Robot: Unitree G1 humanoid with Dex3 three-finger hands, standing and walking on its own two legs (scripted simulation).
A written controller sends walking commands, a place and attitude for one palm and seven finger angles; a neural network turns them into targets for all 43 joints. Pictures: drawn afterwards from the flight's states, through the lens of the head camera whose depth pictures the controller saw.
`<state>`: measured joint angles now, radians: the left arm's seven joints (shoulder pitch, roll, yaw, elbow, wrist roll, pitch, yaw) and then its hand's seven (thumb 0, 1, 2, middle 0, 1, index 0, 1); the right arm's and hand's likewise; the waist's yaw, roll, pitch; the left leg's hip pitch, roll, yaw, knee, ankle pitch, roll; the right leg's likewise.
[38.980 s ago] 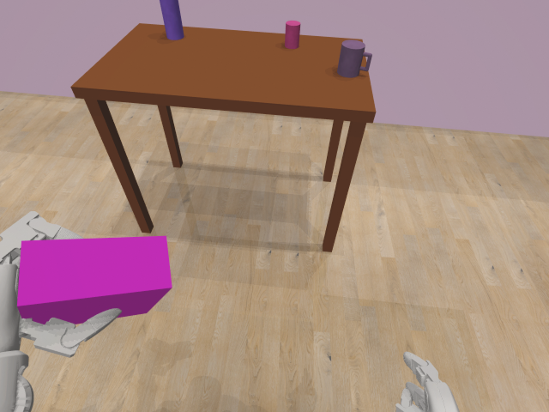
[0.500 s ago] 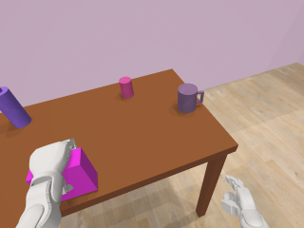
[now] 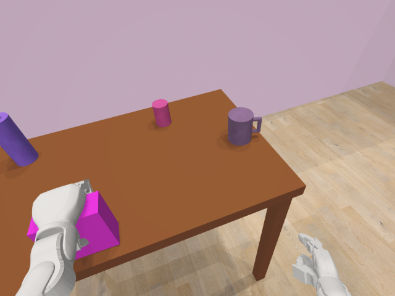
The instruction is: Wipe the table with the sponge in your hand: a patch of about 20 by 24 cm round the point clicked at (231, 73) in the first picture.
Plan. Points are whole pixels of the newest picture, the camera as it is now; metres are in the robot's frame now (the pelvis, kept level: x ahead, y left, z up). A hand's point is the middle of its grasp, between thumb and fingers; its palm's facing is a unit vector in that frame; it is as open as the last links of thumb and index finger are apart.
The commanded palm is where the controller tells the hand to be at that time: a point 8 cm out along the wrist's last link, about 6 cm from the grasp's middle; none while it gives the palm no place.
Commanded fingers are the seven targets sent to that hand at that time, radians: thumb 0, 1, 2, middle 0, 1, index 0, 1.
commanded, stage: wipe forward along the first lane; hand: left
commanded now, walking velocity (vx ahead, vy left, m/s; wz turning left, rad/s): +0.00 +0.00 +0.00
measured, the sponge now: (83, 233) +0.22 +0.30 +0.00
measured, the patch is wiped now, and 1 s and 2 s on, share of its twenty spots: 0.10 0.30 0.35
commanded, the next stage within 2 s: slide across to the middle lane in 1.46 s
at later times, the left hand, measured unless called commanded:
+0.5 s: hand (78, 193) +0.28 +0.33 +0.05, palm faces -0.06 -0.02 -1.00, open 10.0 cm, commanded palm +0.27 +0.33 +0.08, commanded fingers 0.00 0.10 1.30 -1.20 -1.60 -1.20 -1.60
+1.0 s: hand (75, 176) +0.33 +0.36 +0.05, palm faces -0.09 -0.02 -1.00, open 10.0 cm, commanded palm +0.31 +0.36 +0.08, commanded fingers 0.00 0.10 1.30 -1.20 -1.60 -1.20 -1.60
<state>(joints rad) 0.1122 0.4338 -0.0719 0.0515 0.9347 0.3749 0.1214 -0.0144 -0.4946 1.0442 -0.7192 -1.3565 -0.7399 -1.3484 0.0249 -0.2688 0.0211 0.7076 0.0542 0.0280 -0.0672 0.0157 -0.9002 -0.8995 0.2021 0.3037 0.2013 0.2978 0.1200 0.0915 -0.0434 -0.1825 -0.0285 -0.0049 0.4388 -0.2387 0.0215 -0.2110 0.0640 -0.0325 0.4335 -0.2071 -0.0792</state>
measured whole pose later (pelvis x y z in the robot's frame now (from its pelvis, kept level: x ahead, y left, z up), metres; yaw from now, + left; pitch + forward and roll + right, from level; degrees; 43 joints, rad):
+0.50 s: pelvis +0.00 -0.01 +0.00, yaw +1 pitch +3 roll +0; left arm -0.20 0.49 -0.01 0.43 0.94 0.28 0.11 0.00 -0.50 1.05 -0.73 -1.35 -0.75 -1.34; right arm 0.12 -0.29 0.01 0.72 0.08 0.04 -0.08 0.01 -0.90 -0.90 0.20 0.30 0.20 0.30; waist 0.08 0.08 -0.07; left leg -0.31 -0.03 -0.02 0.49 -0.25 0.02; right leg -0.33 0.07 -0.05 0.48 -0.21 -0.09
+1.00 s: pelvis +0.00 +0.00 -0.01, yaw +1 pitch +7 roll +0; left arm -0.38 0.57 0.06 0.69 0.96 0.17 0.12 0.01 -0.50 1.05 -0.73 -1.35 -0.75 -1.34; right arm 0.16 -0.30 0.00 0.72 0.09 0.06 -0.07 0.01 -0.90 -0.90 0.20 0.30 0.20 0.30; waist 0.04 0.06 -0.09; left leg -0.39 -0.02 -0.02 0.52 -0.26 0.03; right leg -0.40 0.07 -0.05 0.48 -0.21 -0.08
